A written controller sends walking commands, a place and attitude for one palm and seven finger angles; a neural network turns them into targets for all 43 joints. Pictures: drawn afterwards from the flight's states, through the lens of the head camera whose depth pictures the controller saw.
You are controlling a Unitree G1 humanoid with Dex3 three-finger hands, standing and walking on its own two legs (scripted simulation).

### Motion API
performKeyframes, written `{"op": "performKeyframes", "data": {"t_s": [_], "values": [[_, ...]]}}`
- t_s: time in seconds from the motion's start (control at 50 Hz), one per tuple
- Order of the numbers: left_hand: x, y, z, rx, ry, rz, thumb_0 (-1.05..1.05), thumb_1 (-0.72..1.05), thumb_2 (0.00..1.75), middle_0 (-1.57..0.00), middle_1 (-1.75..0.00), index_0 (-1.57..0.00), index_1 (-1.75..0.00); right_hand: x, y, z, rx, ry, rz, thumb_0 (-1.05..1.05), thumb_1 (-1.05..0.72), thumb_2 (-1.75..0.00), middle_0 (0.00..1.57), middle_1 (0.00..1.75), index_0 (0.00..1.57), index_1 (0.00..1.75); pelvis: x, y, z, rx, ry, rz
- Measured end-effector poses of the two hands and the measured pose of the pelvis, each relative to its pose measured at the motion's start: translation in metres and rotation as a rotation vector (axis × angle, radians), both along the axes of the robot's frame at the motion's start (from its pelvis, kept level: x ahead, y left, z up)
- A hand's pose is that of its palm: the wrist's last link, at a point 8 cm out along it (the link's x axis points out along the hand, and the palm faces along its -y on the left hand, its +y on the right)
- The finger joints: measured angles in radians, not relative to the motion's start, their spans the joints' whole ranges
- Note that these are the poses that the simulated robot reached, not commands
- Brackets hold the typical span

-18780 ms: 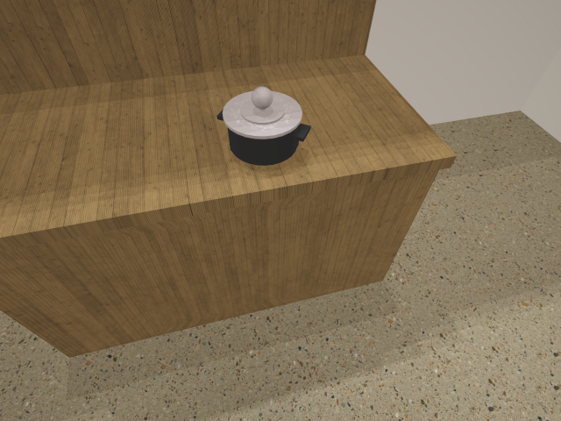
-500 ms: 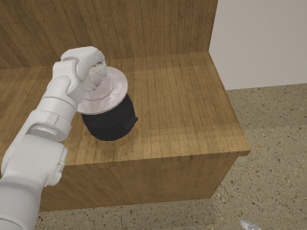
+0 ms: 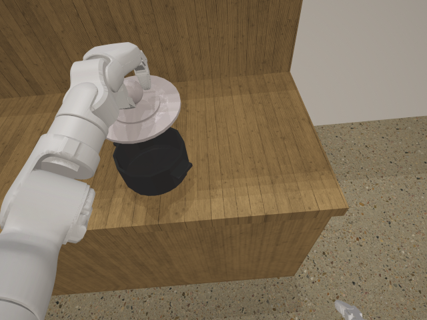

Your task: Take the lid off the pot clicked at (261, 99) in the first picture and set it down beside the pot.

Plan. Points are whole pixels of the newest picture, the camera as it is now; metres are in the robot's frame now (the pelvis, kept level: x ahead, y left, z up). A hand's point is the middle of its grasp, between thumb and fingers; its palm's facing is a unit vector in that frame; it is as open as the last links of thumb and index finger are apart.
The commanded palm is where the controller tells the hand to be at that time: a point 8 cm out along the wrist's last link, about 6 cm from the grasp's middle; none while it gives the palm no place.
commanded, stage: lift the lid straight up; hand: left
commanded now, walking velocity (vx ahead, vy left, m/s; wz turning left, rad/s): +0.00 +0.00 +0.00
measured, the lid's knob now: (130, 92) +0.51 +0.15 +0.17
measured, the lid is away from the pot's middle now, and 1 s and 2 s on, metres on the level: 0.01 0.08 0.19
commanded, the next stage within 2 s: move the lid sideways beside the pot in 0.28 s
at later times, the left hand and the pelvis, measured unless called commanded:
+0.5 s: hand (115, 87) +0.48 +0.16 +0.20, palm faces -0.25 -0.08 -0.96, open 7.8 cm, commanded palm +0.47 +0.18 +0.28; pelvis +0.00 +0.00 +0.00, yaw +0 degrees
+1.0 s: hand (77, 91) +0.48 +0.23 +0.21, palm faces -0.27 -0.05 -0.96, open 7.8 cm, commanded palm +0.47 +0.24 +0.28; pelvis +0.00 +0.01 +0.00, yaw +0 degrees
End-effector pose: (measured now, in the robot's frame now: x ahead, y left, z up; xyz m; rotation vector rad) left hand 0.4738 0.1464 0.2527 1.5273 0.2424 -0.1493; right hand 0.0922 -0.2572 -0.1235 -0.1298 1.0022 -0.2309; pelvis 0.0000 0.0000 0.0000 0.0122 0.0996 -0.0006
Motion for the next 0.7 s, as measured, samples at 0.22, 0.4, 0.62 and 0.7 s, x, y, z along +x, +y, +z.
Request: {"op": "performKeyframes", "data": {"t_s": [0.22, 0.4, 0.62, 0.7], "values": [[0.004, 0.007, 0.018, -0.008, -0.006, 0.062, 0.01, 0.13, 0.85, -0.67, -0.95, -0.69, -0.97, 0.003, -0.001, 0.003, 0.007, 0.003, 0.003, 0.01, -0.91, -0.90, 0.20, 0.30, 0.20, 0.30, 0.002, -0.002, 0.000, 0.001, -0.001, -0.006], [-0.003, 0.009, 0.006, 0.007, 0.023, -0.004, 0.01, 0.14, 0.85, -0.67, -0.95, -0.69, -0.96, 0.007, -0.004, 0.007, -0.020, -0.012, 0.010, 0.01, -0.91, -0.90, 0.20, 0.30, 0.20, 0.30, 0.002, 0.000, 0.001, -0.003, -0.008, 0.003], [0.001, 0.030, 0.015, 0.012, -0.016, 0.056, 0.01, 0.13, 0.85, -0.67, -0.95, -0.69, -0.97, 0.007, 0.002, 0.007, -0.010, -0.015, 0.007, 0.01, -0.91, -0.90, 0.20, 0.30, 0.20, 0.30, 0.001, 0.003, 0.001, -0.003, -0.004, -0.002], [-0.001, 0.041, 0.012, 0.001, 0.015, 0.088, 0.01, 0.14, 0.85, -0.67, -0.95, -0.69, -0.97, 0.003, 0.004, 0.004, -0.003, 0.011, 0.008, 0.01, -0.91, -0.90, 0.20, 0.30, 0.20, 0.30, 0.001, 0.003, 0.001, -0.003, -0.002, 0.000]]}}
